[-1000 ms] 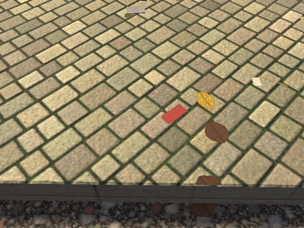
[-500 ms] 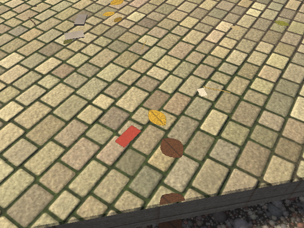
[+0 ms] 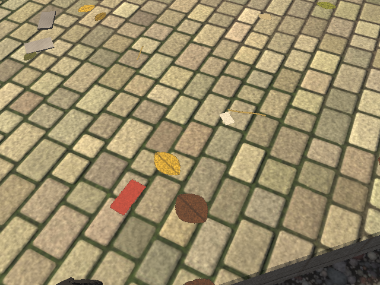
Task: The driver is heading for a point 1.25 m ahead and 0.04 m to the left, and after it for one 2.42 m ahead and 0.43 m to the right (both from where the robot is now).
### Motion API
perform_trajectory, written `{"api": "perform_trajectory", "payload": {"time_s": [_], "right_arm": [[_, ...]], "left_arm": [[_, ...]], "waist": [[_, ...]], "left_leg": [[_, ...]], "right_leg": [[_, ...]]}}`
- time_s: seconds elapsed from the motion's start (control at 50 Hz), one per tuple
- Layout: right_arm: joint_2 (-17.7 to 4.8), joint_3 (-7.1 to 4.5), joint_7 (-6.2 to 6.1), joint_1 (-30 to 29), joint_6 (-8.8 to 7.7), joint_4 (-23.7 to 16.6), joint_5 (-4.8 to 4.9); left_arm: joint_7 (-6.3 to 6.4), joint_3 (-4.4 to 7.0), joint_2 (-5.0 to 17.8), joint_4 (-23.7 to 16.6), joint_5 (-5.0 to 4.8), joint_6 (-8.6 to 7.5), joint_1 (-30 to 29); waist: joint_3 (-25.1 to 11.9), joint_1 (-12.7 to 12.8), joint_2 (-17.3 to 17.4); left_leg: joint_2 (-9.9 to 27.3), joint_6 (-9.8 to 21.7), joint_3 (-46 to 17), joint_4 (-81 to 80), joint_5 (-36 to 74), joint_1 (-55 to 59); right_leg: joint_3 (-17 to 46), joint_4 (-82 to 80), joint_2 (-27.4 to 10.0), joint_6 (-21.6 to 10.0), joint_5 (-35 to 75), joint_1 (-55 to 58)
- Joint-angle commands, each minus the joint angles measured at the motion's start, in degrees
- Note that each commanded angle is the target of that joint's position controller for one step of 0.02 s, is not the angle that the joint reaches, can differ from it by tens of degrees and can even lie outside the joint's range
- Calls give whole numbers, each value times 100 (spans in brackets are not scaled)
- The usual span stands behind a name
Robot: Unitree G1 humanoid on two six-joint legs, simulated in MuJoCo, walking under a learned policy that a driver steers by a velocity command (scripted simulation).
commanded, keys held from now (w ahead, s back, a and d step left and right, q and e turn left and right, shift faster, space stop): s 0.34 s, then w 0.66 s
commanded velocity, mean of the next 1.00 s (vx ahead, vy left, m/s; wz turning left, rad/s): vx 0.21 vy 0.00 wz -0.01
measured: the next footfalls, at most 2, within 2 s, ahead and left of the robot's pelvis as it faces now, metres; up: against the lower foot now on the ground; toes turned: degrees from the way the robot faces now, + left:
left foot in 0.44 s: +0.05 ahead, +0.10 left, +0.00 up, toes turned +1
right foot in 0.76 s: +0.09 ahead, -0.12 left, +0.00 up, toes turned -2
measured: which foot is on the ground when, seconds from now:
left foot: up 0.00-0.42, down 0.44-0.78, up 0.80-1.00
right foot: down 0.00-0.46, up 0.48-0.74, down 0.76-1.00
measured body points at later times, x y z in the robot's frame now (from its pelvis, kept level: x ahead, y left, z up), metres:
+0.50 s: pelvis +0.03 -0.01 +0.01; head +0.03 +0.01 +0.46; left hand +0.10 +0.24 -0.13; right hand +0.05 -0.25 -0.13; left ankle +0.01 +0.10 -0.73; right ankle +0.09 -0.08 -0.71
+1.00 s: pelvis +0.12 -0.04 +0.02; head +0.12 -0.04 +0.47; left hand +0.06 +0.20 -0.13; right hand +0.21 -0.28 -0.12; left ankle +0.12 +0.07 -0.59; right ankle +0.05 -0.12 -0.73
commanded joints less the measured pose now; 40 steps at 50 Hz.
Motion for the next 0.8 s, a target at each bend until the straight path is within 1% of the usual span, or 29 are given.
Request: {"api": "perform_trajectory", "payload": {"time_s": [0.02, 0.04, 0.06, 0.08, 0.1, 0.14, 0.18, 0.26, 0.34, 0.36, 0.38, 0.4, 0.42, 0.44, 0.46, 0.48, 0.5, 0.52, 0.54, 0.56, 0.58, 0.62, 0.68, 0.7, 0.72, 0.74, 0.76, 0.78, 0.8], "right_arm": [[-615, -77, -176, 596, 114, -162, 32], [-480, -57, -162, 268, 138, -213, -21], [-365, -18, -159, 88, 171, -166, -93], [-386, -28, -129, -7, 247, -122, -161], [-362, -21, -87, 149, 325, -26, -220], [-287, -20, -61, 216, 419, 86, -187], [-275, -28, -105, 8, 502, 117, -174], [-418, -79, -211, -646, 693, 16, -156], [-425, -121, -279, -861, 771, -17, -164], [-340, -97, -280, -777, 764, 49, -167], [-204, -53, -274, -678, 748, 139, -180], [-59, -4, -258, -461, 719, 282, -206], [-35, 19, -244, -242, 679, 408, -239], [-286, 7, -248, -259, 603, 390, -314], [-662, -40, -249, -207, 522, 335, -350], [-842, -102, -203, -492, 455, 368, -208], [-864, -135, -209, -901, 384, 302, -202], [-842, -167, -208, -1018, 336, 292, -188], [-822, -189, -205, -1010, 306, 292, -200], [-712, -179, -210, -864, 266, 343, -191], [-624, -178, -205, -701, 226, 399, -187], [-577, -203, -208, -409, 170, 512, -200], [-707, -282, -191, -198, 137, 541, -245], [-742, -298, -172, -307, 138, 458, -248], [-767, -320, -152, -446, 146, 399, -193], [-737, -321, -133, -534, 139, 335, -164], [-545, -272, -117, -709, 89, 227, -165], [-85, -145, -64, -1033, 38, -12, -118], [-87, -119, -46, -1198, 24, -215, -173]], "left_arm": [[79, 268, 917, 311, -241, 3, 1930], [90, 125, 545, 265, -278, -22, 1355], [117, -14, 167, 238, -259, -30, 937], [172, -80, 73, 241, -261, -35, 761], [208, -93, 151, 299, -257, -18, 683], [207, -59, 391, 395, -251, -10, 740], [208, -29, 504, 479, -267, 41, 775], [255, 64, 644, 556, -223, 275, 828], [333, 210, 759, 620, -175, 532, 962], [349, 168, 586, 633, -155, 549, 957], [351, 121, 440, 642, -131, 553, 849], [337, 84, 360, 678, -146, 564, 760], [321, 75, 368, 745, -193, 581, 819], [292, 75, 337, 791, -212, 578, 990], [237, 83, 259, 745, -308, 562, 1147], [197, 120, 315, 689, -310, 563, 777], [138, 182, 473, 678, -195, 553, 779], [85, 250, 565, 767, -137, 526, 981], [51, 296, 603, 881, -74, 497, 1163], [20, 310, 520, 953, -29, 454, 1242], [1, 287, 354, 969, -47, 401, 1197], [19, 237, 113, 844, -111, 303, 829], [77, 215, 85, 691, -169, 218, 571], [101, 210, 65, 737, -198, 204, 709], [130, 206, 20, 862, -215, 174, 1061], [175, 236, 76, 1034, -224, 140, 1479], [224, 284, 242, 1180, -202, 77, 1959], [266, 399, 758, 1285, -136, 37, 2517], [231, 540, 1227, 1519, -178, 94, 3142]], "waist": [[-2116, 633, -227], [-1375, 414, -351], [-941, 260, -230], [-750, 159, -411], [-760, 31, -542], [-950, -44, -521], [-983, -12, -476], [-785, 188, -628], [-516, 322, -481], [-685, 317, -333], [-698, 278, -326], [-653, 182, -384], [-483, 92, -382], [-150, 138, 39], [-155, 235, 747], [326, 188, 1470], [544, 398, 1433], [451, 541, 1195], [352, 601, 902], [280, 567, 692], [232, 485, 611], [218, 268, 722], [109, 92, 842], [61, 168, 837], [-7, 352, 737], [-130, 506, 577], [-361, 702, 282], [-494, 934, -789], [-258, 1084, -1600]], "left_leg": [[-26, 55, -525, 3130, -515, -1941], [98, 32, -546, 2980, -343, -2049], [277, -45, -571, 2545, -146, -1921], [321, -124, -508, 2227, 19, -1703], [238, -209, -375, 2062, 198, -1314], [88, -304, -224, 1680, 370, -1016], [95, -341, -162, 1264, 476, -976], [128, -227, -75, 1011, 545, -1088], [75, -42, -2, 1424, 68, -1478], [159, 2, -78, 1165, 112, -1269], [197, 44, -72, 600, 272, -973], [131, 85, 45, -210, 542, -455], [28, 170, 139, -1053, 770, 74], [411, 304, -436, -1785, 429, 87], [1302, 618, -1696, -2402, -896, -55], [1916, 1020, -2467, -3206, -2215, -1563], [1913, 1035, -2378, -3453, -1925, -1958], [1743, 940, -2086, -3422, -1323, -1734], [1495, 837, -1704, -3247, -698, -1318], [1366, 818, -1455, -3066, -279, -946], [1266, 814, -1275, -2921, -24, -612], [1248, 897, -1202, -2752, 230, -315], [1400, 1095, -1292, -2553, 429, -271], [1366, 1114, -1230, -2397, 614, -429], [1277, 1054, -1099, -2188, 826, -733], [1116, 940, -967, -1816, 1122, -1133], [879, 770, -673, -1192, 1259, -1726], [238, 457, 19, 106, 707, -2757], [-149, 368, 485, 1192, -464, -3771]], "right_leg": [[2476, -315, -2444, -1291, 5436, 3476], [1879, -511, -2181, -1156, 5557, 2832], [1477, -747, -1879, -927, 5287, 2225], [1193, -885, -1630, -733, 5160, 1885], [888, -950, -1440, -642, 5224, 1549], [630, -951, -1340, -601, 5260, 1491], [579, -939, -1325, -596, 4798, 1482], [881, -1035, -1413, -705, 2984, 1144], [1377, -1101, -1677, -1029, 1951, 968], [1428, -1262, -1662, -1004, 942, 905], [1458, -1473, -1514, -851, -566, 744], [1459, -1699, -1325, -605, -2058, 460], [1458, -1887, -1168, -280, -3172, 83], [1328, -1696, -893, 88, -3413, -184], [857, -889, -389, 364, -2918, -408], [281, 328, 127, 430, -1822, 158], [402, 1177, 19, 395, -1528, 432], [383, 1674, 85, 394, -1576, 245], [351, 1938, 70, 410, -1594, 33], [311, 1993, 30, 421, -1602, -166], [248, 1815, 6, 446, -1629, -326], [159, 1297, -44, 484, -1675, -383], [23, 399, -39, 367, -2030, 21], [-100, -25, 13, 295, -1950, 409], [-234, -676, 87, 213, -1355, 1058], [-221, -1034, 176, 164, -1062, 1858], [204, -1143, -157, 124, -1058, 2783], [1792, -1712, -1233, -163, -1980, 3407], [3108, -2182, -2147, -728, -2277, 3501]]}}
